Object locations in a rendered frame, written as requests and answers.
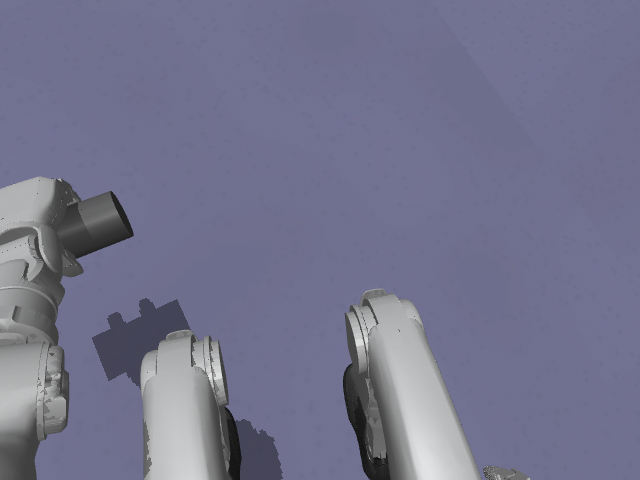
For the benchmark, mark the left robot arm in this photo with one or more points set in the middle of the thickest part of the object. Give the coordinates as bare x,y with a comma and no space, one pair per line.
34,387

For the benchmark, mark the can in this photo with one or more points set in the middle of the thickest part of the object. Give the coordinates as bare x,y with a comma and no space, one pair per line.
94,224

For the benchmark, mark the right robot foot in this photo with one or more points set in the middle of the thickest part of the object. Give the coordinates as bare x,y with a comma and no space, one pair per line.
375,468

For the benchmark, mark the left robot hand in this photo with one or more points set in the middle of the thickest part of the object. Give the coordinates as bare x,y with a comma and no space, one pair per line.
42,200

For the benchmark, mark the left robot foot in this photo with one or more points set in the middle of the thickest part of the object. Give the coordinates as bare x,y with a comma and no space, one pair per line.
235,452

